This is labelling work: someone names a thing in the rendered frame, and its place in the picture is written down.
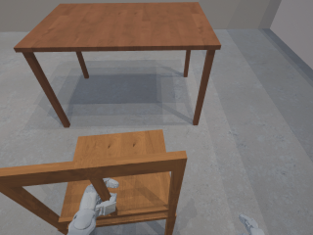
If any left robot forearm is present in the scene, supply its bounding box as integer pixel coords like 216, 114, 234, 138
67, 209, 97, 235

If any table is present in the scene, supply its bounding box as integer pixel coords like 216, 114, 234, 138
14, 2, 221, 128

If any robot left hand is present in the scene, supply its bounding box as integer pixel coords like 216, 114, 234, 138
79, 177, 119, 217

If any robot right hand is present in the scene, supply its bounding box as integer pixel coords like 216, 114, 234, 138
239, 214, 265, 235

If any chair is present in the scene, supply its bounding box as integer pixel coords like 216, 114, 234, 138
0, 129, 188, 235

